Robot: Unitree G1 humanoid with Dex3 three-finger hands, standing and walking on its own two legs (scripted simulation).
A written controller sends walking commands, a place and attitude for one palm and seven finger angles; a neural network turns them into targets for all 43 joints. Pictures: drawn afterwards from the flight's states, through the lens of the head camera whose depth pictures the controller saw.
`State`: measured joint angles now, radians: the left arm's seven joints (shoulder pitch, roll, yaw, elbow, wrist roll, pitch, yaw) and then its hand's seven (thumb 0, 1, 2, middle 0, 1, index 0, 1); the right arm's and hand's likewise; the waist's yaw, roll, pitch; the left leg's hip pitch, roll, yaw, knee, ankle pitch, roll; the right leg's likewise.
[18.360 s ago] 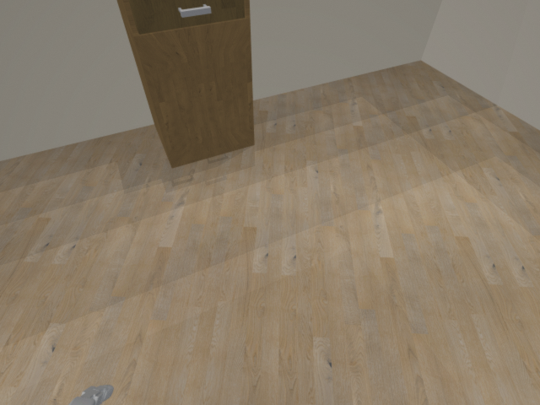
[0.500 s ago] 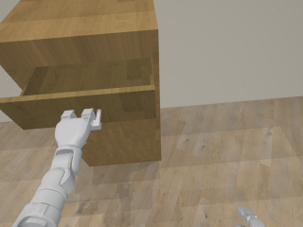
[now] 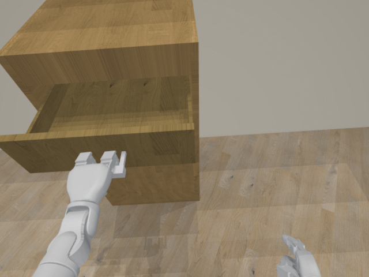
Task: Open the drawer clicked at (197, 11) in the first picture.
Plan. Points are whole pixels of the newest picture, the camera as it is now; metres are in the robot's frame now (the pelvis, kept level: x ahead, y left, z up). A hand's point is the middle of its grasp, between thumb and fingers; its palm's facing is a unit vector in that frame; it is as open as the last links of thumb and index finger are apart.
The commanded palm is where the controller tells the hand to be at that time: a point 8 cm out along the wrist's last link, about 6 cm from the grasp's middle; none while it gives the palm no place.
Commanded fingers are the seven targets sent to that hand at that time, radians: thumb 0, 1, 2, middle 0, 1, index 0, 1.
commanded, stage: pull the drawer open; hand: left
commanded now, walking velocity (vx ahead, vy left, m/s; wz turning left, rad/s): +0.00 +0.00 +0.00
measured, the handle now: (100, 165) +0.35 +0.24 +0.03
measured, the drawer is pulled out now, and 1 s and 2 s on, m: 0.19 0.30 0.29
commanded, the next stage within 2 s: open the thumb to release the handle in 1.06 s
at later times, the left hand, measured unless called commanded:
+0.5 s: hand (95, 217) +0.23 +0.22 +0.00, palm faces +0.02 -0.08 -1.00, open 5.4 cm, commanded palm +0.19 +0.23 +0.06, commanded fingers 0.00 0.90 0.90 -0.40 -1.35 -0.40 -1.35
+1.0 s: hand (88, 239) +0.19 +0.22 +0.01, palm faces +0.02 -0.09 -1.00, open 5.5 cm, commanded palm +0.14 +0.23 +0.06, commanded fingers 0.00 0.90 0.90 -0.40 -1.35 -0.40 -1.35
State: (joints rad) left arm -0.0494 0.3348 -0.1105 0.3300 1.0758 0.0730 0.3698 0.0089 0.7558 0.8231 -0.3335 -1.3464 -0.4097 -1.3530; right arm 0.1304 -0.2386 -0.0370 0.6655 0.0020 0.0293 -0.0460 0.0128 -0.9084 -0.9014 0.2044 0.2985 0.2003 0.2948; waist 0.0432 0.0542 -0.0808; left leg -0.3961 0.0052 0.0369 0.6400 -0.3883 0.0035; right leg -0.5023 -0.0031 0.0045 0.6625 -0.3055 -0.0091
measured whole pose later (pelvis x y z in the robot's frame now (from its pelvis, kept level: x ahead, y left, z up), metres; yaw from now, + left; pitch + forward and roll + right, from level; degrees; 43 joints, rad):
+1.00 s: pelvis +0.00 -0.01 -0.01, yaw -2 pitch +7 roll +1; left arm 0.49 0.33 -0.07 -0.12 1.06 0.03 0.41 0.00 0.72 0.76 -0.32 -1.35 -0.42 -1.35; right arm 0.08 -0.22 -0.02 0.62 -0.03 0.03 0.00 0.01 -0.91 -0.90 0.20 0.30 0.20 0.29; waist 0.07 0.05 -0.08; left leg -0.38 0.02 0.06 0.70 -0.43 -0.01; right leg -0.51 0.02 0.02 0.73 -0.34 -0.02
